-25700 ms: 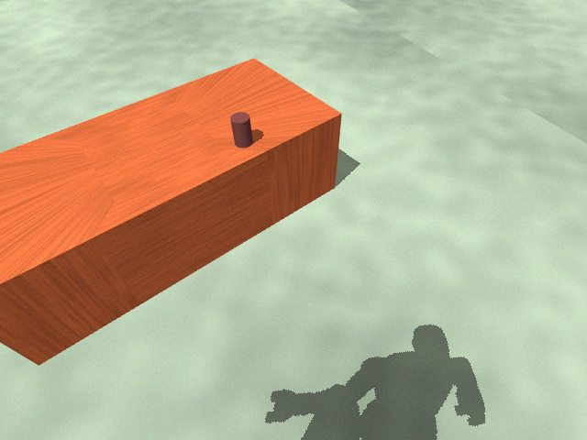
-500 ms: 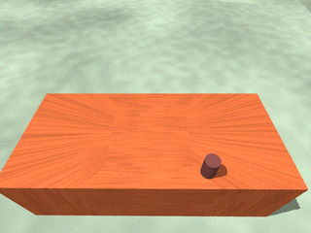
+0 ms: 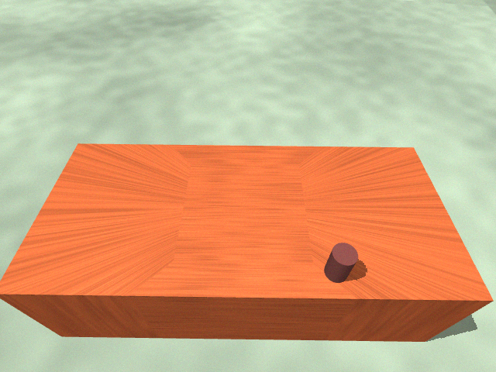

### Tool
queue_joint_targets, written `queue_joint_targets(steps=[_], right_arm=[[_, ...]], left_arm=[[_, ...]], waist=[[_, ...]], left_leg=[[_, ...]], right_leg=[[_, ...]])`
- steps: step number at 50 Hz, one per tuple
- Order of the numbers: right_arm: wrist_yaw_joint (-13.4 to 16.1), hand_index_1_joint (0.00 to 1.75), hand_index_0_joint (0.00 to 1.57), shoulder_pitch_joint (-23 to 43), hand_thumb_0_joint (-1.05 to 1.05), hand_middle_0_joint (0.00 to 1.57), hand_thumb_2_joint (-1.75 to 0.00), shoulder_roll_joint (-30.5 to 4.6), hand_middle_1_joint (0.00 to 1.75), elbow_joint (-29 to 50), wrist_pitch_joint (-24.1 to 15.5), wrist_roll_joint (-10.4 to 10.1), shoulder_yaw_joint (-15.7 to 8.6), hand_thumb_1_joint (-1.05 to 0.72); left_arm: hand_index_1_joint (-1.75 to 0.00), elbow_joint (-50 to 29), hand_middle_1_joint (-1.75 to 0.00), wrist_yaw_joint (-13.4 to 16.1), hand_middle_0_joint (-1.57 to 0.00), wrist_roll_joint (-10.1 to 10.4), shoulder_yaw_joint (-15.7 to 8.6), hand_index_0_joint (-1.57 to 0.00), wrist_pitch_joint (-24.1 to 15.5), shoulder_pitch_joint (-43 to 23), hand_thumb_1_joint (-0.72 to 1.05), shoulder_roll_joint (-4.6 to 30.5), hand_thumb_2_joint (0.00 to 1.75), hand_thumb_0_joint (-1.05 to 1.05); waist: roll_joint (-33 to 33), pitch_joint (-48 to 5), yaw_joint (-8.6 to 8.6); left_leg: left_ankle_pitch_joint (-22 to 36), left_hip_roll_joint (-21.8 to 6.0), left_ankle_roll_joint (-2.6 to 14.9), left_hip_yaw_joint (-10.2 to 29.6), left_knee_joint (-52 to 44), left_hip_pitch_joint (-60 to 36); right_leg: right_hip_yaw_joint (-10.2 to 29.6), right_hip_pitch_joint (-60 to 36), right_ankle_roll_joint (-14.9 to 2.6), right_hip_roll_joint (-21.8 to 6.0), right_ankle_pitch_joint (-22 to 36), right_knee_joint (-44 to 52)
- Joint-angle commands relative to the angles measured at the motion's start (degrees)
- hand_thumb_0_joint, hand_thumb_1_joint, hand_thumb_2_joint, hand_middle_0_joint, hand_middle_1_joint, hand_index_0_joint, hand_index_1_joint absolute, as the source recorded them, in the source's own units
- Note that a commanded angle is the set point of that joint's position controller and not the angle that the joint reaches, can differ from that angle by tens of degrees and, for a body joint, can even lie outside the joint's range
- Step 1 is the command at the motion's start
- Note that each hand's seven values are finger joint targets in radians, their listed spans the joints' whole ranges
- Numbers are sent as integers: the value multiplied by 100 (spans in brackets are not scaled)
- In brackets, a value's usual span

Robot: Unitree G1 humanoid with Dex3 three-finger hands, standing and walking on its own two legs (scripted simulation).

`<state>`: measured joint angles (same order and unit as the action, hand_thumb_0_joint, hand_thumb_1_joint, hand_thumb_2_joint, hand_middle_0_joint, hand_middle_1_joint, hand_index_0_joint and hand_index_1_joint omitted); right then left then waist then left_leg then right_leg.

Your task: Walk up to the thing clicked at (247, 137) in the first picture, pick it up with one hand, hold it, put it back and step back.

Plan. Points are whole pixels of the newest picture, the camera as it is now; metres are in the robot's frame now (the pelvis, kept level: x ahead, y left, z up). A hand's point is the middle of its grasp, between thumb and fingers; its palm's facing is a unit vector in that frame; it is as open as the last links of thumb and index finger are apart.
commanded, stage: stand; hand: right
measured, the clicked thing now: (340, 263) +0.45 -0.23 -0.31
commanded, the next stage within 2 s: step back in 1.38 s
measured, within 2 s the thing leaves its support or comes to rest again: neither
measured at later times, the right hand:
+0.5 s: hand out of the picture +0.08 -0.24 -0.15, palm faces -0.02 +0.93 -0.36, open 7.4 cm
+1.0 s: hand out of the picture +0.09 -0.25 -0.16, palm faces -0.03 +0.93 -0.35, open 7.4 cm
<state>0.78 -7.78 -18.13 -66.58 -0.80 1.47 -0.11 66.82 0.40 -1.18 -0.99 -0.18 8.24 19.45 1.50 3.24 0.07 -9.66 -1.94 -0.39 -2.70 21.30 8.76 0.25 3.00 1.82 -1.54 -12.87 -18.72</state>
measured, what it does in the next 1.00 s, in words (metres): stands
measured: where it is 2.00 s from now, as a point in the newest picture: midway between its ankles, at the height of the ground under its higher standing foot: outside the picture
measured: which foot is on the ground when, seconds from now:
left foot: down 0.00-1.00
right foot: down 0.00-1.00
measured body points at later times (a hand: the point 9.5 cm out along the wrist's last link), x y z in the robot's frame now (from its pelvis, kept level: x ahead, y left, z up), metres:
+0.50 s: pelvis +0.01 +0.01 +0.00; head +0.02 +0.02 +0.45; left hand +0.07 +0.30 -0.14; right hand +0.09 -0.29 -0.13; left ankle +0.02 +0.12 -0.75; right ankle -0.03 -0.14 -0.75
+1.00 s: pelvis +0.02 +0.00 +0.00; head +0.03 +0.01 +0.45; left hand +0.08 +0.30 -0.14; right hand +0.10 -0.30 -0.13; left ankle +0.02 +0.12 -0.75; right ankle -0.03 -0.14 -0.75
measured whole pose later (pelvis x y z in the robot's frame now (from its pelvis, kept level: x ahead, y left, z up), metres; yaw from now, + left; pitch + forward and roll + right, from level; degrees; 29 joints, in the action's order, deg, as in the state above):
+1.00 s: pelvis +0.02 +0.00 +0.00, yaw +1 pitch -2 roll +0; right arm 0.5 -5.6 -19.2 -66.4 -1.0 0.9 -0.2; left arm 64.9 0.4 -0.7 -0.5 -0.4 6.8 19.6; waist 0.8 2.8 -0.2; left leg -10.1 -0.9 -0.3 -1.8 19.9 7.5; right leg -0.9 1.2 2.1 -2.5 -13.8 -17.2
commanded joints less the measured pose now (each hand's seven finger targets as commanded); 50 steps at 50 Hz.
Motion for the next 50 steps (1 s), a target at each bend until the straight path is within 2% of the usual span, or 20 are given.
queue_joint_targets(steps=[1, 3, 8, 10, 12, 20, 23, 25, 28, 29, 31, 33, 35, 37, 38, 40, 41, 46, 50], right_arm=[[65, 30, 20, 221, 0, 20, -90, -1248, 30, 288, -105, -32, -187, -90], [68, 30, 20, 278, 0, 20, -90, -1304, 30, 299, -103, -42, -215, -90], [61, 30, 20, 274, 0, 20, -90, -1256, 30, 288, -132, -62, -209, -90], [66, 30, 20, 243, 0, 20, -90, -1276, 30, 276, -124, -56, -202, -90], [59, 30, 20, 330, 0, 20, -90, -1288, 30, 299, -122, -66, -205, -90], [37, 30, 20, 380, 0, 20, -90, -1318, 30, 298, -84, -60, -231, -90], [27, 30, 20, 415, 0, 20, -90, -1301, 30, 312, -98, -72, -226, -90], [31, 30, 20, 383, 0, 20, -90, -1335, 30, 310, -108, -77, -234, -90], [31, 30, 20, 421, 0, 20, -90, -1318, 30, 329, -115, -75, -227, -90], [32, 30, 20, 393, 0, 20, -90, -1333, 30, 305, -112, -81, -221, -90], [35, 30, 20, 416, 0, 20, -90, -1324, 30, 305, -110, -80, -217, -90], [28, 30, 20, 427, 0, 20, -90, -1328, 30, 311, -102, -83, -219, -90], [38, 30, 20, 394, 0, 20, -90, -1332, 30, 314, -114, -72, -221, -90], [35, 30, 20, 415, 0, 20, -90, -1377, 30, 313, -120, -92, -226, -90], [35, 30, 20, 378, 0, 20, -90, -1358, 30, 314, -119, -80, -221, -90], [45, 30, 20, 366, 0, 20, -90, -1344, 30, 308, -114, -79, -216, -90], [44, 30, 20, 375, 0, 20, -90, -1339, 30, 324, -116, -77, -217, -90], [44, 30, 20, 413, 0, 20, -90, -1377, 30, 338, -123, -86, -229, -90], [34, 30, 20, 342, 0, 20, -90, -1341, 30, 348, -105, -83, -212, -90]], left_arm=[[-30, -281, -30, 44, -20, 22, -133, -20, -106, -170, 90, 1050, 90, 0], [-30, -270, -30, 47, -20, 12, -128, -20, -91, -159, 90, 1063, 90, 0], [-30, -316, -30, 69, -20, 31, -117, -20, -132, -164, 90, 1085, 90, 0], [-30, -317, -30, 67, -20, 33, -108, -20, -117, -159, 90, 1092, 90, 0], [-30, -335, -30, 70, -20, 39, -110, -20, -119, -190, 90, 1099, 90, 0], [-30, -352, -30, 62, -20, 25, -123, -20, -110, -241, 90, 1129, 90, 0], [-30, -369, -30, 61, -20, 18, -113, -20, -131, -224, 90, 1104, 90, 0], [-30, -394, -30, 56, -20, 26, -123, -20, -132, -210, 90, 1117, 90, 0], [-30, -437, -30, 67, -20, 33, -126, -20, -140, -277, 90, 1129, 90, 0], [-30, -424, -30, 58, -20, 47, -120, -20, -136, -227, 90, 1117, 90, 0], [-30, -426, -30, 66, -20, 34, -120, -20, -124, -250, 90, 1121, 90, 0], [-30, -421, -30, 68, -20, 39, -127, -20, -131, -253, 90, 1145, 90, 0], [-30, -432, -30, 65, -20, 38, -142, -20, -129, -228, 90, 1174, 90, 0], [-30, -431, -30, 60, -20, 48, -123, -20, -126, -190, 90, 1123, 90, 0], [-30, -455, -30, 66, -20, 44, -134, -20, -137, -223, 90, 1151, 90, 0], [-30, -449, -30, 68, -20, 43, -138, -20, -118, -223, 90, 1139, 90, 0], [-30, -454, -30, 72, -20, 49, -142, -20, -122, -216, 90, 1173, 90, 0], [-30, -480, -30, 67, -20, 51, -141, -20, -121, -213, 90, 1152, 90, 0], [-30, -487, -30, 59, -20, 38, -159, -20, -127, -237, 90, 1181, 90, 0]], waist=[[-263, -253, 3], [-256, -235, -1], [-122, -509, 11], [-201, -449, -19], [-205, -487, -12], [-180, -320, -32], [-177, -359, -27], [-245, -420, -48], [-171, -544, -41], [-213, -476, -46], [-198, -491, -43], [-133, -464, -38], [-116, -559, -26], [-217, -523, -25], [-164, -575, -28], [-189, -545, -32], [-134, -555, -29], [-159, -526, -11], [-110, -443, -58]], left_leg=[[318, -571, 153, 672, -496, -213], [175, -573, 150, 706, -548, -246], [1503, -621, 186, 618, -253, -532], [1234, -577, 170, 580, -315, -476], [1371, -597, 168, 597, -298, -517], [606, -553, 156, 659, -462, -275], [1018, -573, 166, 671, -407, -326], [876, -542, 156, 628, -390, -478], [1354, -583, 160, 634, -320, -469], [1206, -568, 151, 622, -344, -512], [1349, -586, 153, 656, -331, -449], [1217, -579, 165, 653, -348, -414], [1503, -592, 170, 645, -306, -478], [1413, -574, 152, 637, -308, -544], [1608, -595, 172, 638, -272, -500], [1538, -573, 152, 628, -283, -493], [1711, -604, 167, 650, -272, -509], [1757, -596, 153, 639, -242, -536], [1311, -547, 141, 633, -324, -423]], right_leg=[[383, 325, -220, -512, 478, 339], [360, 435, -220, -501, 358, 358], [342, 215, -200, -579, 1171, 293], [346, 240, -190, -572, 1046, 334], [338, 218, -181, -590, 1120, 320], [307, 282, -190, -588, 542, 450], [299, 231, -193, -614, 787, 424], [319, 334, -198, -612, 757, 443], [284, 160, -190, -633, 1062, 383], [308, 249, -188, -630, 980, 400], [268, 148, -195, -635, 1057, 367], [287, 134, -193, -648, 1000, 396], [255, 58, -209, -653, 1211, 341], [265, 141, -200, -651, 1126, 395], [251, 43, -201, -668, 1303, 362], [239, 38, -198, -665, 1259, 353], [232, 26, -210, -676, 1373, 322], [203, 50, -203, -672, 1366, 362], [238, 80, -205, -676, 1106, 456]])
